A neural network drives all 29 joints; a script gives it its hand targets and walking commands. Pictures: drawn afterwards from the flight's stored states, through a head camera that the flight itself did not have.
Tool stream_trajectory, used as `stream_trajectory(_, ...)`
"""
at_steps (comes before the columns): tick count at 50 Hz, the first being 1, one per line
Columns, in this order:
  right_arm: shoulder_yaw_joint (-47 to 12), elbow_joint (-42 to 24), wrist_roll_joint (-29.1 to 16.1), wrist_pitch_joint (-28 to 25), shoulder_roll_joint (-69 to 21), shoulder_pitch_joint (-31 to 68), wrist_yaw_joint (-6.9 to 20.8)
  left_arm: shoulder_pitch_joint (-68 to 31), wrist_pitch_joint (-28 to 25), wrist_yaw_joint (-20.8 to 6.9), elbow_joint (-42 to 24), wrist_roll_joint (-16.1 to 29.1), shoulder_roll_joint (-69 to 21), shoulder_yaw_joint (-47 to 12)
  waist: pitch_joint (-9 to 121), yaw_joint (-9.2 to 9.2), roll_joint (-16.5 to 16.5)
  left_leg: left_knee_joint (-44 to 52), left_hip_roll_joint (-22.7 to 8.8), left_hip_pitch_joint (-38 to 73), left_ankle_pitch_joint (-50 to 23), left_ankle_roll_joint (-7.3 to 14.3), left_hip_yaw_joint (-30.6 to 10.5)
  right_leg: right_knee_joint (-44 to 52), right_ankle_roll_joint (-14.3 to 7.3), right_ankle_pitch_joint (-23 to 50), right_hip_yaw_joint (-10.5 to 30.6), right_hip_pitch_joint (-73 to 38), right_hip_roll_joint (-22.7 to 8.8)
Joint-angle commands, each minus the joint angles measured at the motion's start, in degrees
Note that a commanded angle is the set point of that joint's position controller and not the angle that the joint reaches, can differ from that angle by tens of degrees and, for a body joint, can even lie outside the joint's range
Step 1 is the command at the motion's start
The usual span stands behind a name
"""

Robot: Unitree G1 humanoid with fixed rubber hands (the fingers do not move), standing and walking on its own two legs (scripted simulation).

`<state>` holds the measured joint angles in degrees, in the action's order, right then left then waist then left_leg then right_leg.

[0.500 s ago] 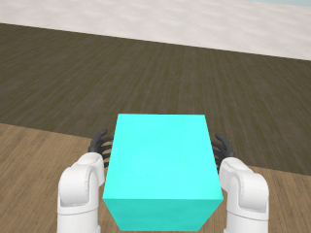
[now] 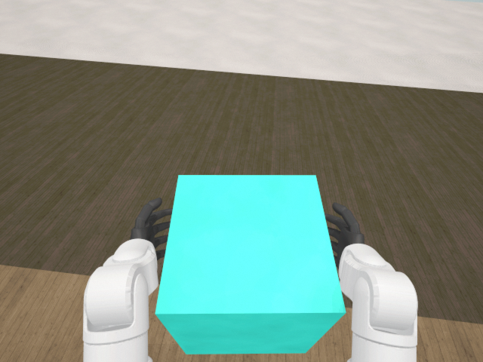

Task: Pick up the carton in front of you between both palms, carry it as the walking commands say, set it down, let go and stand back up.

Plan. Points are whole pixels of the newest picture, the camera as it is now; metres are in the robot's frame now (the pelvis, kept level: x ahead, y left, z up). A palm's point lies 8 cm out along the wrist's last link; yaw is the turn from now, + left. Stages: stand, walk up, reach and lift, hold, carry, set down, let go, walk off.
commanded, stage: carry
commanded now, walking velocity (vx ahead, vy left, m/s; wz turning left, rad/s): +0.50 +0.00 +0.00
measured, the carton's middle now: (246, 270) +0.27 -0.01 +0.03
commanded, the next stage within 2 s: none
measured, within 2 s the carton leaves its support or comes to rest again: neither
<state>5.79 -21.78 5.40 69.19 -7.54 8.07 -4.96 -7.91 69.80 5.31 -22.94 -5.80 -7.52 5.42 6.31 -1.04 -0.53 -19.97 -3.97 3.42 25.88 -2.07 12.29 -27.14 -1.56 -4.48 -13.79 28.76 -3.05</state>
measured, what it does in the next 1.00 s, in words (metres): goes down: left foot, then right foot 0.04 m lower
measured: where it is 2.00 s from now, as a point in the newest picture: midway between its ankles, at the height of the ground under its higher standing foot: (234, 190)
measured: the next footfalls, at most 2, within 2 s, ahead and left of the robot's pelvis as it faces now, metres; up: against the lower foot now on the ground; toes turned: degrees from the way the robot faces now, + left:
left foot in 0.50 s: +0.51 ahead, +0.10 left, +0.00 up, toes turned +9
right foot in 0.98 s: +0.80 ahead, -0.04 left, -0.04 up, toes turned -3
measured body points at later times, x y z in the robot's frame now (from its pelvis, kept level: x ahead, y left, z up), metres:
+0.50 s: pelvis +0.33 +0.01 -0.01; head +0.33 +0.02 +0.44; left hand +0.67 +0.16 +0.11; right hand +0.66 -0.14 +0.11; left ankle +0.47 +0.09 -0.73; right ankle +0.14 -0.09 -0.72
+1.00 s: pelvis +0.66 +0.01 -0.03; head +0.70 +0.00 +0.42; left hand +1.04 +0.16 +0.10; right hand +1.04 -0.14 +0.09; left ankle +0.48 +0.09 -0.70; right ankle +0.76 -0.04 -0.76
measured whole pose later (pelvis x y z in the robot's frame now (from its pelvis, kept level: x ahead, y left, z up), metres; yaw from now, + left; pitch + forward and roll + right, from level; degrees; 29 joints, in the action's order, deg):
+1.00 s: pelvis +0.66 +0.01 -0.03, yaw +2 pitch +4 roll +2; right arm 12.8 0.5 2.7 67.4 -1.4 37.6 -7.5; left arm -38.2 68.4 7.3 -0.7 -4.2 -2.8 14.5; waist -0.3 -1.3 1.1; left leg -46.9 1.4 -9.6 27.7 3.5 8.5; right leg -25.5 -5.0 6.8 -7.2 26.7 0.4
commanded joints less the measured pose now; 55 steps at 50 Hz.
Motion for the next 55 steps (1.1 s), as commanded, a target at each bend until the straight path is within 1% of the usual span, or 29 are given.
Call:
stream_trajectory(1,-39.92,-2.61,-21.99,1.24,-45.71,25.68,15.16,-22.42,0.53,-14.01,1.13,20.99,-48.81,-38.99,13.53,2.71,-0.67,-24.29,-5.48,-14.74,-30.53,2.90,1.68,2.56,-1.19,-9.89,6.41,-31.31,-3.49)
stream_trajectory(2,-40.93,-4.10,-22.44,1.82,-46.75,27.43,15.01,-23.25,0.06,-14.33,2.57,20.45,-48.11,-38.16,18.66,3.01,15.80,-43.37,1.22,-33.14,-13.90,-0.10,-0.72,9.66,-9.99,-22.94,34.92,-44.61,-19.40)
stream_trajectory(3,-40.70,-3.54,-22.44,1.69,-46.48,27.96,15.08,-22.20,-0.11,-14.53,3.58,21.10,-50.07,-38.68,16.08,2.73,17.43,-51.61,3.74,-42.59,1.31,0.83,-6.82,16.25,-12.43,-14.42,44.35,-44.23,-22.37)
stream_trajectory(4,-41.12,-2.32,-22.70,1.13,-48.93,28.32,15.15,-23.67,-0.43,-14.72,2.36,21.93,-51.77,-39.22,15.76,2.44,13.38,-56.01,0.16,-44.55,0.34,2.51,-10.61,14.10,-11.51,-5.89,37.42,-42.91,-21.32)
stream_trajectory(6,-41.47,-1.71,-22.47,-0.42,-52.40,28.12,15.19,-26.28,-1.57,-15.04,1.25,22.87,-55.32,-40.75,15.73,1.98,3.03,-53.03,-3.67,-43.58,-5.85,3.71,-12.41,11.76,-8.33,4.55,26.81,-36.70,-18.42)
stream_trajectory(8,-42.10,-1.29,-22.37,-1.83,-54.36,27.99,14.85,-28.32,-2.63,-15.23,0.06,23.97,-56.31,-41.87,15.99,1.80,4.17,-46.85,-3.84,-40.03,-9.98,3.32,-11.12,13.09,-5.57,2.60,19.11,-32.33,-15.63)
stream_trajectory(10,-42.54,-0.57,-21.64,-2.98,-54.38,26.97,14.20,-28.13,-3.29,-15.55,0.06,24.50,-55.32,-42.54,15.01,2.15,6.14,-41.92,-2.99,-40.43,-12.03,2.85,-9.06,14.29,-5.65,1.09,15.09,-31.43,-14.24)
stream_trajectory(14,-43.24,-0.29,-20.90,-3.77,-51.16,29.22,13.00,-29.32,-3.98,-15.65,1.48,24.58,-50.80,-42.68,10.81,2.80,7.89,-28.98,-2.10,-43.68,-17.49,2.04,-5.40,14.40,-6.46,5.66,9.59,-32.48,-11.93)
stream_trajectory(18,-42.48,0.36,-21.90,-3.19,-44.57,38.22,12.01,-36.96,-3.99,-14.28,3.66,24.04,-43.63,-41.28,7.30,3.71,8.79,-18.42,0.32,-40.99,-21.77,3.71,-2.16,12.28,-6.91,9.51,6.61,-31.56,-10.15)
stream_trajectory(22,-38.05,7.28,-23.13,-1.56,-39.02,47.57,10.92,-47.12,-2.64,-11.94,10.02,24.06,-39.23,-38.17,6.22,2.10,9.68,-13.92,1.43,-32.59,-21.94,6.96,-1.92,6.98,-5.25,14.45,4.93,-30.33,-10.90)
stream_trajectory(23,-36.54,9.81,-23.48,-1.20,-38.61,49.53,10.75,-49.72,-2.13,-11.47,11.93,24.37,-39.21,-37.22,8.36,0.60,8.44,-12.44,3.41,-25.58,-20.06,7.21,0.01,0.32,-4.19,18.98,2.57,-29.06,-9.78)
stream_trajectory(24,-34.71,13.06,-23.60,-0.97,-38.01,50.38,10.60,-52.17,-1.58,-11.01,13.81,24.42,-39.34,-36.32,12.07,-1.28,4.38,-10.37,6.66,-15.01,-16.39,6.78,1.94,-11.67,-2.74,20.69,0.13,-26.52,-6.41)
stream_trajectory(25,-33.16,15.75,-23.89,-0.77,-37.83,52.08,10.52,-54.75,-1.13,-10.62,15.70,24.30,-39.23,-35.07,17.02,-3.10,-2.29,-9.43,-0.91,-3.54,-8.92,6.55,-8.91,-26.16,-1.27,8.31,1.25,-17.93,-4.49)
stream_trajectory(26,-31.11,17.79,-23.70,-0.94,-36.26,54.84,10.58,-56.68,-0.64,-10.32,17.45,24.90,-41.02,-34.21,21.84,-2.90,-16.85,-1.15,-16.98,8.21,-1.24,14.39,-39.63,-42.31,1.48,-12.73,4.99,0.10,3.57)
stream_trajectory(27,-31.21,19.77,-24.92,-0.93,-38.85,57.27,10.69,-60.47,-0.68,-10.05,18.79,25.11,-41.45,-33.27,21.26,-3.30,-18.96,4.38,-17.66,10.72,-5.40,17.07,-47.11,-51.20,0.65,-24.56,11.64,9.39,5.96)
stream_trajectory(28,-30.97,19.64,-26.38,-1.18,-41.65,61.34,10.96,-63.36,-0.82,-9.73,19.91,25.51,-44.42,-32.66,20.39,-2.97,-15.27,1.35,-17.10,9.38,-13.79,16.95,-41.25,-55.45,-0.90,-23.14,14.63,12.17,2.98)
stream_trajectory(30,-31.62,18.71,-29.19,-1.84,-48.27,68.31,11.60,-67.10,-1.69,-9.42,21.30,26.34,-49.30,-31.30,20.04,-1.80,-3.31,-3.57,-13.80,3.56,-27.45,14.04,-29.40,-50.90,-2.10,-17.25,15.28,12.73,-0.17)
stream_trajectory(32,-31.97,18.17,-30.93,-2.62,-53.09,74.53,12.08,-70.00,-2.33,-9.06,22.63,26.29,-53.02,-30.61,21.78,-0.84,-4.48,-3.01,-12.14,0.76,-29.14,12.45,-23.57,-45.15,-1.71,-14.37,14.44,10.01,-0.80)
stream_trajectory(38,-29.85,19.78,-29.48,-3.07,-55.99,75.31,12.13,-70.96,-3.55,-8.06,24.28,24.69,-57.05,-30.06,21.36,-2.14,-5.98,-4.55,-9.99,5.13,-40.36,14.13,-16.47,-28.49,-0.77,-10.57,10.74,15.51,0.15)
stream_trajectory(44,-30.82,17.43,-27.00,-2.24,-54.32,69.65,11.64,-68.59,-2.49,-8.57,20.05,24.09,-55.91,-31.50,18.52,-4.38,-6.90,-8.78,-4.08,8.13,-48.46,11.31,-9.18,-2.08,-0.86,10.16,5.70,6.40,4.24)
stream_trajectory(46,-32.00,17.44,-26.28,-2.04,-53.43,67.67,11.59,-66.86,-1.81,-9.34,19.69,23.52,-54.41,-31.55,18.04,-3.23,-7.30,-13.00,-4.62,7.88,-48.49,9.95,-9.11,2.74,-2.32,13.89,6.38,0.42,4.04)
stream_trajectory(47,-32.83,17.56,-26.15,-1.92,-53.09,67.29,11.62,-65.42,-1.55,-9.76,20.05,23.20,-53.47,-31.35,19.12,-1.52,-6.65,-18.15,-4.48,6.43,-49.80,8.82,-8.19,4.63,-2.99,14.88,6.34,-5.76,4.15)
stream_trajectory(48,-33.69,17.77,-26.19,-1.89,-52.98,66.98,11.66,-64.10,-1.40,-10.30,20.36,23.04,-52.60,-31.05,20.62,1.55,-4.42,-26.98,-3.26,1.28,-47.51,7.52,-6.27,7.26,-3.35,17.30,5.62,-16.01,3.87)
stream_trajectory(49,-34.17,17.97,-26.08,-1.99,-52.53,67.35,11.63,-63.38,-1.22,-11.01,20.68,22.76,-51.57,-30.47,21.41,3.45,0.12,-36.55,-1.08,-9.81,-34.26,6.97,-6.53,4.06,-2.57,20.62,9.48,-26.87,-0.27)
stream_trajectory(50,-34.17,18.85,-25.70,-1.57,-52.57,67.77,11.70,-62.11,-0.87,-11.48,22.35,22.53,-50.54,-29.19,23.29,2.31,10.33,-44.42,3.13,-24.66,-1.94,5.95,-6.21,-6.73,-2.06,43.78,20.29,-39.40,-9.81)
stream_trajectory(51,-34.57,19.93,-26.76,-0.77,-54.07,67.80,11.50,-62.72,-0.92,-11.63,24.12,21.80,-47.88,-29.07,28.05,4.08,20.47,-59.00,9.43,-42.00,9.04,4.13,-10.33,-5.45,-14.17,38.08,39.68,-53.26,-19.45)
stream_trajectory(52,-34.43,18.70,-26.31,-0.78,-52.97,68.63,11.32,-61.01,-0.97,-12.09,24.73,23.14,-50.36,-29.46,28.61,5.47,18.09,-62.62,6.76,-47.23,8.10,5.22,-12.65,-1.79,-16.18,21.14,43.03,-52.66,-19.34)
stream_trajectory(54,-34.65,16.61,-26.57,-1.41,-54.71,72.57,10.84,-66.96,-1.46,-12.93,19.91,25.70,-53.87,-31.15,22.67,4.53,6.95,-54.50,4.34,-47.86,1.23,5.73,-13.55,0.26,-12.35,20.39,36.07,-43.98,-14.54)
stream_trajectory(55,-34.48,16.03,-26.60,-1.82,-55.36,72.74,10.47,-69.76,-1.65,-13.12,18.01,27.23,-55.53,-32.36,21.50,4.22,4.53,-51.01,3.43,-46.31,-1.13,5.49,-13.12,0.68,-11.16,24.16,33.19,-40.79,-13.74)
